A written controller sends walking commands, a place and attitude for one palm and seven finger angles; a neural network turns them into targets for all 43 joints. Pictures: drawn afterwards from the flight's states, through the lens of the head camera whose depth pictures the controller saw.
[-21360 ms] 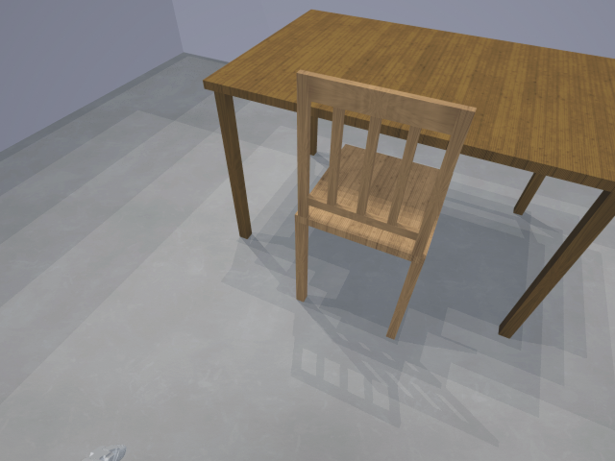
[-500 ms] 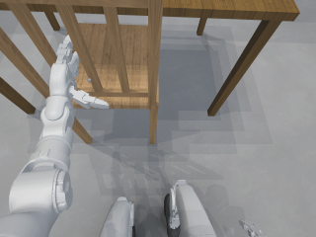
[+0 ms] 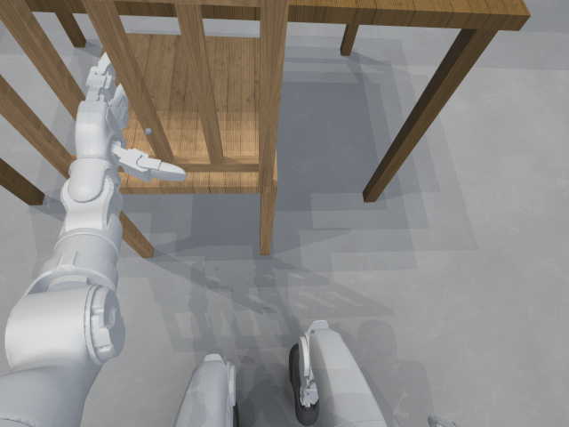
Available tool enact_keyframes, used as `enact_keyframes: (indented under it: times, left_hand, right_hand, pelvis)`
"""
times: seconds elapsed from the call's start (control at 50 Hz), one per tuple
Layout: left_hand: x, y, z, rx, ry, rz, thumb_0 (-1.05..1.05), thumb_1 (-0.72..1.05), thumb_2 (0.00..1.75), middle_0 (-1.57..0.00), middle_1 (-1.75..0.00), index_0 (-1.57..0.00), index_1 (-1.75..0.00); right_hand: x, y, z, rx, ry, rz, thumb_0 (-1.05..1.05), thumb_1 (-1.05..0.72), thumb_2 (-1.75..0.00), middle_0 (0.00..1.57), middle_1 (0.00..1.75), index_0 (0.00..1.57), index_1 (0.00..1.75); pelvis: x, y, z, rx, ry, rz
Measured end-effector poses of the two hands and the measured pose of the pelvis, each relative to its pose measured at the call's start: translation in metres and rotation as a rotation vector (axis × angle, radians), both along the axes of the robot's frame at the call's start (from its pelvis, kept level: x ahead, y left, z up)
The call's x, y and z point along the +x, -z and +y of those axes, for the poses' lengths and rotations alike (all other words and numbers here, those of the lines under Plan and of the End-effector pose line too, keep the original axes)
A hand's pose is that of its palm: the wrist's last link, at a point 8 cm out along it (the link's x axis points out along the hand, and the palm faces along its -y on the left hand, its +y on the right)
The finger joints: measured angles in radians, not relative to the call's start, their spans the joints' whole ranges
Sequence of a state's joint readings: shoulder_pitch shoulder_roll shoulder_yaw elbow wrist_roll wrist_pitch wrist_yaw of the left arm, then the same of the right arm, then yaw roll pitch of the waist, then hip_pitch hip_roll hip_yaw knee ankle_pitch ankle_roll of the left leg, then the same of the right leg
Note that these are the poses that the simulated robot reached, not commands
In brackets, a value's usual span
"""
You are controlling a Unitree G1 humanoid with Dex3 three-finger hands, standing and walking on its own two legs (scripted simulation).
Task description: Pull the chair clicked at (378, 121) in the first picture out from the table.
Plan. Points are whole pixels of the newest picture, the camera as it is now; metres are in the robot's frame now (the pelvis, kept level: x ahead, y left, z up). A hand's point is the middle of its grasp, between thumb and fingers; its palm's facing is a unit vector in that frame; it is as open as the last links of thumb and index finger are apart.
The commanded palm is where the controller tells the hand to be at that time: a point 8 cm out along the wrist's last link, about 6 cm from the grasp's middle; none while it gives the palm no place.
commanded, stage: push the fingers through the gap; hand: left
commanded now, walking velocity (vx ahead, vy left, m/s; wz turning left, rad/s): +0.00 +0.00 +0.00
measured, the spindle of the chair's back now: (140, 100) +0.55 +0.15 +0.06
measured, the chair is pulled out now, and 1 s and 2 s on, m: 0.00 0.00 0.02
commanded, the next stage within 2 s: hook a spindle and tug to test in 0.12 s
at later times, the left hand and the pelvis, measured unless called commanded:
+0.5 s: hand (154, 130) +0.51 +0.13 +0.05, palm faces -0.04 -1.00 -0.06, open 16.1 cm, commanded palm +0.48 +0.18 +0.04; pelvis +0.00 +0.00 +0.00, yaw +0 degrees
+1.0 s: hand (155, 124) +0.52 +0.13 +0.05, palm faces -0.04 -1.00 -0.04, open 7.5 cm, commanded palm +0.48 +0.19 +0.04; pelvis +0.00 +0.00 +0.00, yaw +0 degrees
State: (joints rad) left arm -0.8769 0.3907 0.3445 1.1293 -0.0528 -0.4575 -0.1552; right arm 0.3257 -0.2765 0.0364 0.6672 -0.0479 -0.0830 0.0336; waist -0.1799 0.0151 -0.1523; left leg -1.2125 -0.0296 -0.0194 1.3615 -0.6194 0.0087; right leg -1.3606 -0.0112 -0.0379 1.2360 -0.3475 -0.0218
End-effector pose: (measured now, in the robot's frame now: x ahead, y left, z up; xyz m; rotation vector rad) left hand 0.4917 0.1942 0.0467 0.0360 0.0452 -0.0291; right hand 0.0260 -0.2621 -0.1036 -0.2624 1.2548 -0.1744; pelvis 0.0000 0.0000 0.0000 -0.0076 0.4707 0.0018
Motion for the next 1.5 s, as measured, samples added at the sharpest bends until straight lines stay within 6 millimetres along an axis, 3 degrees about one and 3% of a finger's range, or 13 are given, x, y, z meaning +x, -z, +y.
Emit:
enact_keyframes:
  times: [0.34,0.46,0.62,0.76,0.86,1.12,1.5]
  left_hand:
    - [0.004,-0.002,-0.009,-0.003,0.015,-0.009,-0.01,-0.50,0.30,-0.08,-0.13,-0.07,-0.13]
    - [0.002,-0.002,-0.008,0.016,0.007,-0.018,-0.01,-0.50,0.30,-0.14,-0.33,-0.14,-0.33]
    - [0.001,-0.005,-0.011,0.013,0.011,-0.029,-0.01,-0.47,0.31,-0.27,-0.72,-0.26,-0.71]
    - [-0.001,-0.007,-0.010,0.000,-0.003,-0.014,-0.01,-0.25,0.41,-0.38,-1.08,-0.37,-1.09]
    - [0.003,-0.006,-0.010,-0.010,-0.008,-0.023,-0.01,-0.01,0.51,-0.42,-1.25,-0.42,-1.29]
    - [0.010,-0.006,-0.010,0.000,0.014,-0.027,0.01,0.67,0.80,-0.45,-1.38,-0.46,-1.42]
    - [0.005,-0.006,-0.013,-0.009,0.004,-0.024,0.01,0.74,0.77,-0.41,-1.41,-0.38,-1.44]
  right_hand:
    - [0.017,-0.002,-0.002,-0.007,-0.012,-0.015,0.01,-0.90,-0.90,0.20,0.30,0.20,0.30]
    - [0.019,-0.001,-0.001,0.003,-0.014,-0.022,0.01,-0.90,-0.90,0.20,0.30,0.20,0.30]
    - [0.018,0.002,-0.002,0.010,-0.015,-0.015,0.01,-0.90,-0.90,0.20,0.30,0.20,0.30]
    - [0.016,0.000,-0.005,0.004,-0.008,-0.030,0.01,-0.90,-0.90,0.20,0.30,0.20,0.30]
    - [0.013,-0.002,-0.006,-0.005,-0.006,-0.028,0.01,-0.90,-0.90,0.20,0.30,0.20,0.30]
    - [0.007,-0.002,-0.002,-0.006,0.011,0.008,0.01,-0.90,-0.90,0.20,0.30,0.20,0.30]
    - [0.035,-0.011,0.004,0.020,0.029,-0.036,0.01,-0.90,-0.90,0.20,0.30,0.20,0.30]
  pelvis:
    - [0.004,-0.002,-0.001,-0.004,-0.008,0.000]
    - [0.004,-0.002,-0.002,-0.001,-0.005,-0.001]
    - [0.003,-0.001,-0.004,0.002,-0.007,-0.002]
    - [0.001,-0.003,-0.006,0.006,-0.003,-0.009]
    - [0.000,-0.002,-0.005,0.004,-0.002,-0.005]
    - [0.005,-0.002,0.000,0.000,0.002,0.006]
    - [0.022,-0.012,0.001,0.002,0.020,0.000]
